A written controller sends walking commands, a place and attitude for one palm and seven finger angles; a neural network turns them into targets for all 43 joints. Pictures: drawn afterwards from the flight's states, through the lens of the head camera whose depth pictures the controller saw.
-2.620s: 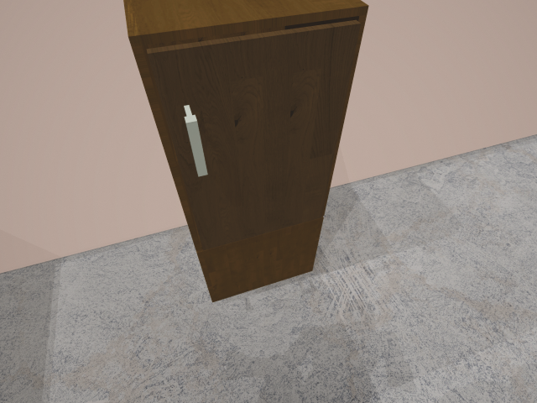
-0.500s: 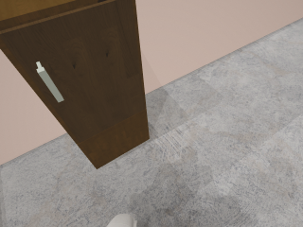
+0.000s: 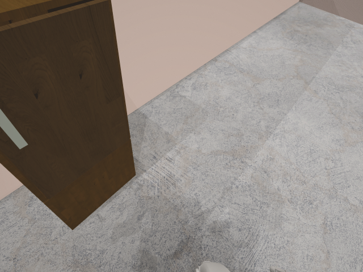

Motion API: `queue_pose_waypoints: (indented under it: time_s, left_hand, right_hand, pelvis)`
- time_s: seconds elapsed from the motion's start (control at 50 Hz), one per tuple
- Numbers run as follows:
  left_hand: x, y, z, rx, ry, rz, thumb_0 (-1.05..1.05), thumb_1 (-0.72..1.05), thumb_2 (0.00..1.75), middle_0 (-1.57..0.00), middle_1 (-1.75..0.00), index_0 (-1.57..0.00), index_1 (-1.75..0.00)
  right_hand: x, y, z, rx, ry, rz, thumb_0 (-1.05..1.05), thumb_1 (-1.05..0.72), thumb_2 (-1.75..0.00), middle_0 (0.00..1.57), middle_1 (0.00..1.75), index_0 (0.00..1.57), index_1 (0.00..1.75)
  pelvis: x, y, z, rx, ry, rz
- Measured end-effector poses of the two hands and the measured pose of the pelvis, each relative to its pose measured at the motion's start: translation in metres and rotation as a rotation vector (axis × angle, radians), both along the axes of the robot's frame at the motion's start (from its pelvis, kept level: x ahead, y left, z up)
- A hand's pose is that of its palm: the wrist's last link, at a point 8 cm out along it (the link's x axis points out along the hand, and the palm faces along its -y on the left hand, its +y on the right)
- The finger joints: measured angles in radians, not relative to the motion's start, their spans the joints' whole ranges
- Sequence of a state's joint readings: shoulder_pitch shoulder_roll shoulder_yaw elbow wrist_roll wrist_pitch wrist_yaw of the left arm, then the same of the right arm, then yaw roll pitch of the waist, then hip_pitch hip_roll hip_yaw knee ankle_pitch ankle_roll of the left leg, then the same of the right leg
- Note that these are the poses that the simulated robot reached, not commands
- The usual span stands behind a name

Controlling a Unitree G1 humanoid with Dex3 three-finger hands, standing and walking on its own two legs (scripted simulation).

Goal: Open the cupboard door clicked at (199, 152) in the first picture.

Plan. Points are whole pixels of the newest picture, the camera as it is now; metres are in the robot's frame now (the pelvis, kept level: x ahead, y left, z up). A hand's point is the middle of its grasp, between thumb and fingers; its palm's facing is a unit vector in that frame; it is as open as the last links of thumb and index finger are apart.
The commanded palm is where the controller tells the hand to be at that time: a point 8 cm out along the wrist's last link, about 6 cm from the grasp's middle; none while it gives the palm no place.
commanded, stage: walk to a spot facing it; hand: left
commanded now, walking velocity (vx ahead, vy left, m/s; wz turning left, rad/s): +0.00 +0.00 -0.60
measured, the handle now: (3, 122) +0.37 +0.45 +0.06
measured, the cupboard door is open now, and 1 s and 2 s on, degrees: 0 0 0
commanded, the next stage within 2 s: none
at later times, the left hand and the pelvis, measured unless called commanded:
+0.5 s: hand (145, 249) +0.19 +0.10 -0.15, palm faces -0.32 -0.91 -0.26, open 7.3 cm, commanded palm none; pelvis +0.00 -0.05 -0.01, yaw -19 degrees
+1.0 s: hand (136, 249) +0.19 +0.12 -0.17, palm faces -0.53 -0.82 -0.20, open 7.4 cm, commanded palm none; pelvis +0.02 -0.02 +0.00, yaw -37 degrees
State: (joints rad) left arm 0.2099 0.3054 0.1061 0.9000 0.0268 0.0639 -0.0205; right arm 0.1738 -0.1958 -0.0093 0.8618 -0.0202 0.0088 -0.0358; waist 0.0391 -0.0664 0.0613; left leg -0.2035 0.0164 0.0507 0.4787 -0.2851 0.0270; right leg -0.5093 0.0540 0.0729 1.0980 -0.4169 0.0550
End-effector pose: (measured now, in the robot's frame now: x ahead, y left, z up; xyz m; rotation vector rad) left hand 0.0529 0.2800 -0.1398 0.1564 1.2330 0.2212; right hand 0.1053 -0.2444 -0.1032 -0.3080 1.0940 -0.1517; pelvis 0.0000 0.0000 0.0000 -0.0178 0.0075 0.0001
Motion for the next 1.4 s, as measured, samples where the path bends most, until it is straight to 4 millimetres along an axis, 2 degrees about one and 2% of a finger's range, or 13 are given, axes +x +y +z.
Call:
queue_pose_waypoints:
  time_s: [0.08,0.16,0.3,0.38,0.46,0.56,0.72,0.8,0.9,1.0,1.22,1.3,1.4]
  left_hand:
    - [0.024,-0.003,0.003,-0.016,0.000,-0.073,0.01,0.91,0.90,-0.20,-0.30,-0.20,-0.30]
    - [0.052,-0.019,0.003,-0.032,0.004,-0.159,0.01,0.91,0.90,-0.20,-0.30,-0.20,-0.30]
    - [0.114,-0.078,0.007,-0.034,-0.051,-0.341,0.01,0.91,0.90,-0.20,-0.30,-0.20,-0.30]
    - [0.141,-0.113,0.009,-0.009,-0.133,-0.423,0.01,0.91,0.90,-0.20,-0.30,-0.20,-0.30]
    - [0.145,-0.130,0.018,0.005,-0.146,-0.444,0.00,0.91,0.90,-0.21,-0.30,-0.20,-0.30]
    - [0.140,-0.136,0.020,0.008,-0.107,-0.482,0.00,0.91,0.90,-0.21,-0.30,-0.21,-0.30]
    - [0.135,-0.115,0.006,-0.005,-0.031,-0.512,0.01,0.90,0.90,-0.21,-0.30,-0.21,-0.30]
    - [0.142,-0.100,-0.008,-0.016,0.003,-0.528,0.01,0.91,0.90,-0.21,-0.30,-0.21,-0.30]
    - [0.150,-0.097,-0.004,-0.025,0.033,-0.577,0.01,0.91,0.90,-0.20,-0.30,-0.20,-0.30]
    - [0.159,-0.113,0.001,-0.022,0.061,-0.644,0.01,0.91,0.90,-0.20,-0.30,-0.20,-0.30]
    - [0.190,-0.209,0.009,0.011,-0.075,-0.867,0.01,0.91,0.90,-0.20,-0.30,-0.20,-0.30]
    - [0.189,-0.226,0.018,0.020,-0.091,-0.902,0.01,0.91,0.90,-0.21,-0.30,-0.20,-0.30]
    - [0.190,-0.238,0.020,0.016,-0.070,-0.963,0.01,0.91,0.90,-0.21,-0.30,-0.20,-0.30]
  right_hand:
    - [-0.042,-0.002,-0.002,0.003,0.061,-0.091,0.00,-0.90,-0.90,0.20,0.29,0.21,0.30]
    - [-0.088,-0.007,-0.007,0.016,0.124,-0.197,0.00,-0.90,-0.90,0.20,0.30,0.21,0.30]
    - [-0.165,-0.025,-0.029,0.061,0.237,-0.380,0.00,-0.90,-0.90,0.20,0.30,0.21,0.30]
    - [-0.196,-0.041,-0.049,0.088,0.286,-0.457,0.00,-0.90,-0.90,0.20,0.29,0.21,0.30]
    - [-0.194,-0.052,-0.047,0.092,0.273,-0.499,0.01,-0.90,-0.90,0.20,0.29,0.20,0.30]
    - [-0.167,-0.058,-0.038,0.097,0.158,-0.519,0.01,-0.91,-0.90,0.20,0.29,0.20,0.30]
    - [-0.119,-0.052,-0.022,0.068,-0.009,-0.538,0.00,-0.90,-0.90,0.20,0.29,0.20,0.30]
    - [-0.114,-0.041,-0.016,0.029,-0.054,-0.552,0.00,-0.90,-0.90,0.20,0.29,0.20,0.30]
    - [-0.133,-0.024,-0.006,0.028,-0.018,-0.595,0.00,-0.90,-0.90,0.20,0.29,0.21,0.30]
    - [-0.164,-0.016,-0.009,0.051,0.021,-0.685,0.00,-0.90,-0.90,0.20,0.30,0.21,0.30]
    - [-0.271,-0.013,-0.054,0.135,0.148,-0.923,0.00,-0.90,-0.90,0.20,0.29,0.21,0.30]
    - [-0.283,-0.016,-0.047,0.136,0.152,-0.969,0.01,-0.90,-0.90,0.20,0.29,0.20,0.30]
    - [-0.278,-0.021,-0.035,0.123,0.081,-1.009,0.01,-0.91,-0.90,0.20,0.29,0.20,0.30]
  pelvis:
    - [0.001,0.005,0.004,-0.011,-0.009,-0.056]
    - [0.001,0.003,0.004,-0.010,-0.014,-0.115]
    - [0.001,-0.018,-0.005,0.009,-0.010,-0.223]
    - [0.000,-0.036,-0.017,0.007,-0.012,-0.262]
    - [-0.001,-0.044,-0.011,0.010,-0.020,-0.301]
    - [-0.001,-0.046,-0.004,0.026,-0.018,-0.365]
    - [0.008,-0.030,-0.006,0.024,-0.005,-0.472]
    - [0.014,-0.017,-0.012,0.014,0.000,-0.521]
    - [0.016,-0.013,-0.002,0.002,-0.008,-0.584]
    - [0.017,-0.016,0.001,-0.008,-0.007,-0.648]
    - [-0.005,-0.045,-0.017,0.004,-0.020,-0.783]
    - [-0.010,-0.050,-0.009,0.021,-0.028,-0.828]
    - [-0.010,-0.052,-0.003,0.035,-0.025,-0.894]
